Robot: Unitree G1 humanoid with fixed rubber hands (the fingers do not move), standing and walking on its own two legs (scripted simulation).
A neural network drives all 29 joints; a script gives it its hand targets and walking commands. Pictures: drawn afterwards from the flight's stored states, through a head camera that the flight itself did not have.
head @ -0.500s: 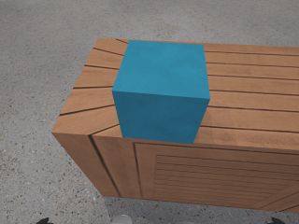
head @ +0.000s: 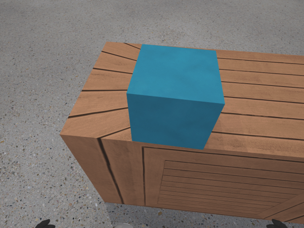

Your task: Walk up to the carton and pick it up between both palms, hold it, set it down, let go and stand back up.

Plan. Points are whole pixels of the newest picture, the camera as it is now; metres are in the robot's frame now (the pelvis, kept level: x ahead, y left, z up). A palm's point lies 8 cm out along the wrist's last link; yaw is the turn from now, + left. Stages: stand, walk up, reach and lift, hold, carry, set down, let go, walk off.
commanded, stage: walk up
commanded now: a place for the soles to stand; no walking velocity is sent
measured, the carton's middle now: (172, 97) +0.44 -0.04 +0.10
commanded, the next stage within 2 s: reach and lift in 0.50 s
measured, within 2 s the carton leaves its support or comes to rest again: neither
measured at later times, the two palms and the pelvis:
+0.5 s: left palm out of the picture +0.07 +0.33 -0.10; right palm out of the picture +0.08 -0.32 -0.07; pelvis -0.01 +0.00 +0.00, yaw +0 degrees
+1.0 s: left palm (37, 210) +0.17 +0.30 -0.03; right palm (283, 226) +0.14 -0.30 -0.04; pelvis -0.01 +0.00 +0.02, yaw +0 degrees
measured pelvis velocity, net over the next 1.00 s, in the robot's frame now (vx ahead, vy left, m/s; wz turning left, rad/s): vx -0.01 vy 0.00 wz -0.01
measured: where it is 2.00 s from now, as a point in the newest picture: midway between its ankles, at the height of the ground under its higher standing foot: outside the picture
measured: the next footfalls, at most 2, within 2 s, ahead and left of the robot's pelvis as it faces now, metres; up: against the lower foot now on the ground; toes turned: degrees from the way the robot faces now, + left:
none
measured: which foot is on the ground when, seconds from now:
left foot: down 0.00-1.00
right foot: down 0.00-1.00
